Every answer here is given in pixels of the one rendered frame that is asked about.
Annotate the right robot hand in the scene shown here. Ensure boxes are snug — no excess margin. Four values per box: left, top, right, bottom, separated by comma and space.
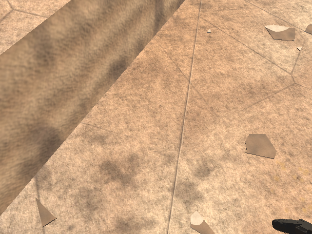
272, 218, 312, 234

